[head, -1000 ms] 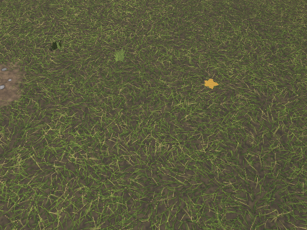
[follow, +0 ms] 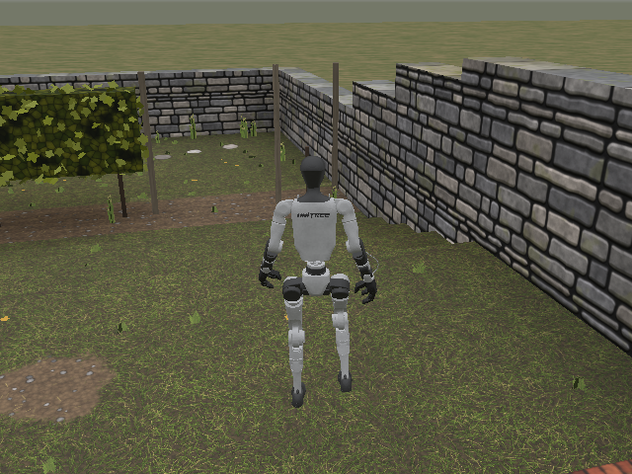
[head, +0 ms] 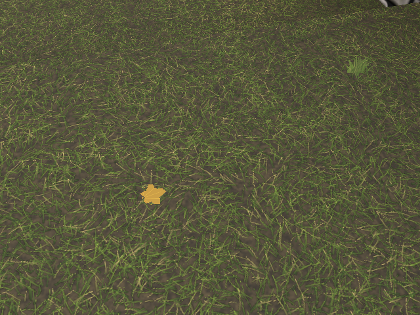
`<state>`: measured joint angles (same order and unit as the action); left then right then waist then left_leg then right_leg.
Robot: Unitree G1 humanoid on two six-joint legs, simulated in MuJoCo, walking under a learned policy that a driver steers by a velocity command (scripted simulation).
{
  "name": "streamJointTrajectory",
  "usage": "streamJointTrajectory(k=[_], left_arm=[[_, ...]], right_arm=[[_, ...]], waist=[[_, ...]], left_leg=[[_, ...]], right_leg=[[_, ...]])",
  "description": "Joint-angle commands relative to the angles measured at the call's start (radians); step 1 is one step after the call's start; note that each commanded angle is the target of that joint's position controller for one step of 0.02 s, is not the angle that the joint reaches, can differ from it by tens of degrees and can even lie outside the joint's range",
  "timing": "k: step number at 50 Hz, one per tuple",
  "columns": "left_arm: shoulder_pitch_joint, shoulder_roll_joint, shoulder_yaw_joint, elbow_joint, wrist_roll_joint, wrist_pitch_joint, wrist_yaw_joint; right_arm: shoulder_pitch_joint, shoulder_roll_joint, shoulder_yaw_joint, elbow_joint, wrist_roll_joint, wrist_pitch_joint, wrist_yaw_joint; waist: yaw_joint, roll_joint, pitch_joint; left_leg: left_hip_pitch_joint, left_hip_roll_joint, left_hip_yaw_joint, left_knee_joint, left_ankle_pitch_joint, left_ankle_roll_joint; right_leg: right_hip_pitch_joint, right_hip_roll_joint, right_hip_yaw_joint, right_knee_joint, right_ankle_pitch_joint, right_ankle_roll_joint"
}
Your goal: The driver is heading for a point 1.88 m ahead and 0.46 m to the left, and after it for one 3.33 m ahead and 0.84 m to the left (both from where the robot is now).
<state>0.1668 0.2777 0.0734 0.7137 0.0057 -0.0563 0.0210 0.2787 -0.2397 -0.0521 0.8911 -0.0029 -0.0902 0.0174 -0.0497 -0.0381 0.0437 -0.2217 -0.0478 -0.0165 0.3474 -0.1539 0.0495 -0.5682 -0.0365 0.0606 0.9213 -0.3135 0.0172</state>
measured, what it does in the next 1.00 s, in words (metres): steps on the spot, turning left: right foot, then left foot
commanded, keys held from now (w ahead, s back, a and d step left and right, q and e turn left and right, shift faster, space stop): q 0.78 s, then no key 0.12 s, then e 0.10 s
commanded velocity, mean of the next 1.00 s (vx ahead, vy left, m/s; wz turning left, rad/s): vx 0.06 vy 0.00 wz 0.41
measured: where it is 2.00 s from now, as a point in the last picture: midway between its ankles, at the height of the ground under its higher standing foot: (185, 292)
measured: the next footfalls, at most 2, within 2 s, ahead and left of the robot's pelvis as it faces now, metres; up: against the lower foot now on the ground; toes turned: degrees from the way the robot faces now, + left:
right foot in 0.20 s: +0.20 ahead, -0.13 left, +0.00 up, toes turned +8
left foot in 0.58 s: +0.10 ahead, +0.12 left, +0.00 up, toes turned +21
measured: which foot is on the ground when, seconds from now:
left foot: down 0.00-0.20, up 0.22-0.56, down 0.58-1.00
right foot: up 0.00-0.18, down 0.20-0.58, up 0.60-1.00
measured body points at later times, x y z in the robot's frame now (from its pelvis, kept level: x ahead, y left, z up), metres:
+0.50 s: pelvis +0.09 -0.02 -0.01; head +0.12 -0.01 +0.44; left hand +0.17 +0.29 -0.11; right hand +0.29 -0.26 -0.12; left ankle +0.08 +0.12 -0.71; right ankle +0.16 -0.13 -0.75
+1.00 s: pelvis +0.09 +0.02 -0.01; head +0.10 +0.04 +0.44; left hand +0.08 +0.33 -0.12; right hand +0.36 -0.14 -0.09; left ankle +0.07 +0.11 -0.75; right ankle +0.17 -0.12 -0.72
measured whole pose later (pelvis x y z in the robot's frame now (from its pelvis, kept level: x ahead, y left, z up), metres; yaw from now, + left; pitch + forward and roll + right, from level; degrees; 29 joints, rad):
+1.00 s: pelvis +0.09 +0.02 -0.01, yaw +28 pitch +1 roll -1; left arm 0.15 0.29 0.08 0.79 -0.01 0.01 0.03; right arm 0.14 -0.27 -0.04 0.69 -0.01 0.02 -0.02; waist 0.00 -0.02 0.02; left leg -0.29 -0.08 -0.11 0.49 -0.21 0.06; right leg -0.37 -0.02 0.04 0.69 -0.32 0.07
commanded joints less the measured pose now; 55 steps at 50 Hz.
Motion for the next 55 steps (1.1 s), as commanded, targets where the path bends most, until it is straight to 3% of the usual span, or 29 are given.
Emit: streamJointTrajectory(k=[1,5,8,9,10,11,12,13,14,17,21,24,28,29,30,31,32,33,34,35,37,43,45,49,51,52,53,54,55], left_arm=[[0.016,0.01,-0.005,-0.053,0.0,-0.004,0.001],[-0.09,0.047,0.002,-0.079,-0.009,0.009,0.004],[-0.051,0.075,0.016,-0.07,-0.005,0.0,0.002],[-0.02,0.109,0.026,-0.064,0.006,-0.006,0.007],[0.045,0.175,0.041,-0.067,0.026,-0.004,0.021],[0.055,0.197,0.043,-0.073,0.032,0.016,0.023],[0.065,0.144,0.036,-0.067,0.018,0.027,0.017],[0.022,0.1,0.022,-0.077,0.01,0.029,0.015],[-0.036,0.084,0.015,-0.081,0.007,0.032,0.014],[-0.111,0.098,0.017,-0.07,0.02,0.036,0.013],[-0.117,0.115,0.025,-0.046,0.015,0.04,0.024],[-0.104,0.152,0.036,-0.029,0.005,0.047,0.024],[-0.099,0.171,0.042,-0.005,-0.027,0.056,0.021],[-0.05,0.143,0.037,0.019,-0.028,0.059,0.019],[-0.018,0.087,0.024,0.017,0.0,0.062,0.011],[-0.096,0.083,0.02,-0.047,0.02,0.058,0.018],[-0.161,0.125,0.032,-0.053,0.013,0.056,0.025],[-0.145,0.132,0.039,-0.046,-0.004,0.06,0.028],[-0.104,0.132,0.044,-0.016,-0.002,0.065,0.037],[-0.088,0.143,0.049,-0.005,0.005,0.07,0.044],[-0.065,0.129,0.049,0.0,0.002,0.065,0.04],[-0.083,0.094,0.031,-0.004,-0.008,0.058,0.027],[-0.087,0.094,0.026,-0.005,-0.01,0.057,0.019],[-0.046,0.079,0.011,0.019,-0.012,0.052,0.0],[-0.012,0.061,0.002,0.037,-0.009,0.045,-0.012],[-0.019,0.089,0.003,0.032,0.003,0.043,-0.013],[-0.026,0.166,0.015,0.013,0.01,0.043,-0.008],[-0.04,0.202,0.024,0.023,-0.003,0.046,-0.008],[-0.036,0.174,0.022,0.022,-0.013,0.048,-0.011]], right_arm=[[-0.072,-0.192,-0.041,-0.063,0.017,0.006,-0.017],[-0.027,-0.208,-0.048,-0.046,0.032,0.036,-0.03],[-0.065,-0.198,-0.048,-0.063,0.041,0.051,-0.042],[-0.057,-0.17,-0.041,-0.072,0.038,0.051,-0.044],[-0.057,-0.111,-0.023,-0.099,0.014,0.047,-0.042],[0.084,-0.07,-0.01,-0.096,0.013,0.042,-0.041],[0.097,-0.159,-0.029,-0.086,0.024,0.052,-0.04],[0.052,-0.203,-0.048,-0.088,0.031,0.07,-0.043],[0.032,-0.199,-0.054,-0.084,0.03,0.092,-0.051],[0.01,-0.154,-0.053,-0.111,0.022,0.137,-0.059],[-0.05,-0.116,-0.037,-0.166,0.018,0.137,-0.042],[-0.08,-0.135,-0.036,-0.196,0.019,0.137,-0.023],[-0.031,-0.155,-0.051,-0.194,0.015,0.143,-0.002],[-0.001,-0.179,-0.062,-0.185,0.009,0.143,-0.006],[0.016,-0.279,-0.087,-0.197,0.007,0.142,-0.024],[-0.007,-0.364,-0.097,-0.233,-0.019,0.133,-0.025],[0.001,-0.313,-0.085,-0.24,-0.039,0.111,-0.019],[-0.042,-0.289,-0.077,-0.24,-0.031,0.093,-0.02],[-0.101,-0.261,-0.072,-0.25,-0.008,0.088,-0.026],[-0.134,-0.232,-0.062,-0.258,0.01,0.09,-0.032],[-0.131,-0.211,-0.051,-0.265,0.008,0.096,-0.043],[-0.104,-0.209,-0.048,-0.269,0.003,0.103,-0.058],[-0.107,-0.212,-0.047,-0.267,-0.003,0.106,-0.054],[-0.135,-0.142,-0.013,-0.243,-0.017,0.103,-0.038],[-0.139,-0.126,-0.001,-0.216,-0.012,0.098,-0.03],[-0.104,-0.129,-0.001,-0.2,-0.016,0.089,-0.028],[-0.079,-0.147,-0.006,-0.202,-0.03,0.08,-0.029],[-0.048,-0.141,-0.009,-0.202,-0.036,0.072,-0.029],[-0.114,-0.149,-0.01,-0.21,-0.037,0.072,-0.036]], waist=[[0.048,0.144,-0.142],[0.02,0.153,-0.119],[0.07,0.154,-0.115],[0.077,0.126,-0.139],[0.087,-0.009,-0.224],[0.042,-0.228,-0.297],[0.061,-0.19,-0.322],[0.06,-0.121,-0.251],[0.044,-0.083,-0.204],[0.018,-0.098,-0.117],[0.034,-0.113,-0.138],[0.046,-0.121,-0.16],[0.008,-0.101,-0.152],[0.007,-0.045,-0.141],[0.035,0.212,-0.115],[0.015,0.381,-0.094],[-0.031,0.247,-0.134],[0.007,0.209,-0.119],[0.037,0.157,-0.116],[0.048,0.167,-0.114],[0.062,0.174,-0.139],[0.032,0.18,-0.145],[0.023,0.192,-0.131],[0.025,0.179,-0.127],[0.061,0.151,-0.101],[0.05,0.122,-0.097],[0.014,0.035,-0.101],[-0.029,-0.073,-0.123],[0.012,-0.103,-0.104]], left_leg=[[0.041,0.207,-0.138,-0.051,0.703,0.162],[0.053,0.212,-0.202,-0.009,0.513,0.143],[0.035,0.186,-0.272,0.077,0.325,0.102],[-0.017,0.141,-0.263,0.146,0.234,0.061],[-0.153,0.068,-0.194,0.351,-0.006,0.008],[-0.353,-0.038,-0.084,0.561,-0.549,-0.047],[-0.398,0.017,-0.078,0.733,-0.568,-0.081],[-0.436,0.046,-0.072,0.82,-0.498,-0.1],[-0.441,0.068,-0.066,0.842,-0.429,-0.117],[-0.348,0.079,-0.026,0.816,-0.296,-0.143],[-0.265,0.101,0.007,0.609,-0.214,-0.134],[-0.189,0.101,0.035,0.485,-0.188,-0.108],[-0.028,0.06,0.088,0.217,-0.069,-0.033],[0.058,0.053,0.053,0.128,0.005,0.002],[0.17,0.249,-0.234,0.014,0.259,0.084],[0.153,0.452,-0.518,-0.028,0.398,0.282],[0.124,0.419,-0.491,-0.045,0.318,0.304],[0.107,0.36,-0.406,-0.036,0.263,0.247],[0.101,0.307,-0.35,-0.024,0.195,0.187],[0.089,0.288,-0.327,-0.021,0.195,0.161],[0.064,0.252,-0.3,-0.016,0.241,0.159],[0.112,0.236,-0.317,-0.005,0.162,0.164],[0.071,0.237,-0.332,-0.006,0.129,0.175],[0.006,0.234,-0.307,0.011,0.12,0.171],[-0.035,0.199,-0.27,0.03,0.071,0.127],[-0.048,0.17,-0.255,0.043,0.031,0.083],[-0.063,0.112,-0.203,0.111,-0.039,0.037],[-0.05,0.023,-0.099,0.124,-0.148,-0.004],[-0.016,-0.007,-0.036,0.172,-0.203,-0.036]], right_leg=[[0.126,0.027,-0.032,-0.182,0.148,0.028],[0.158,0.059,-0.006,-0.322,0.204,0.026],[0.287,0.061,0.006,-0.511,0.287,-0.01],[0.401,0.002,0.032,-0.563,0.409,-0.043],[0.597,-0.191,0.167,-0.509,0.742,-0.117],[0.735,-0.405,0.366,-0.478,0.968,-0.289],[0.69,-0.433,0.422,-0.514,0.818,-0.345],[0.635,-0.36,0.337,-0.535,0.671,-0.312],[0.561,-0.301,0.255,-0.56,0.545,-0.269],[0.35,-0.228,0.099,-0.632,0.432,-0.243],[0.347,-0.231,0.005,-0.641,0.414,-0.254],[0.368,-0.265,-0.013,-0.628,0.415,-0.251],[0.351,-0.259,-0.059,-0.522,0.29,-0.169],[0.285,-0.22,-0.107,-0.431,0.185,-0.104],[0.086,-0.107,-0.224,-0.161,-0.058,0.003],[-0.14,0.04,-0.16,0.06,-0.357,0.054],[-0.139,0.025,-0.03,0.195,-0.341,0.041],[-0.141,0.011,-0.001,0.223,-0.247,0.023],[-0.139,-0.001,0.009,0.21,-0.165,0.022],[-0.13,-0.003,0.013,0.202,-0.115,0.029],[-0.071,0.022,0.006,0.229,-0.051,0.042],[-0.012,0.024,0.011,-0.018,0.002,0.069],[0.057,0.02,0.005,-0.086,-0.021,0.068],[0.245,-0.004,-0.021,-0.262,-0.021,0.05],[0.377,0.012,-0.044,-0.498,0.156,0.025],[0.423,-0.01,-0.005,-0.532,0.254,0.006],[0.439,-0.091,0.082,-0.498,0.458,-0.029],[0.399,-0.105,0.112,-0.485,0.339,-0.088],[0.312,-0.101,0.161,-0.544,0.072,-0.127]])
Velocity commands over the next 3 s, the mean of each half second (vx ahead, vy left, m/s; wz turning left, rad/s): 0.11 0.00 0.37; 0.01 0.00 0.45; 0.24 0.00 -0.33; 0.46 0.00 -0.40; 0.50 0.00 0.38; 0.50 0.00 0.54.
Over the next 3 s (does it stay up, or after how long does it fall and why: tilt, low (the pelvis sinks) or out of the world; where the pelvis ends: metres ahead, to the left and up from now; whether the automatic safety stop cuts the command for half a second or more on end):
stays up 1.04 0.09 0.00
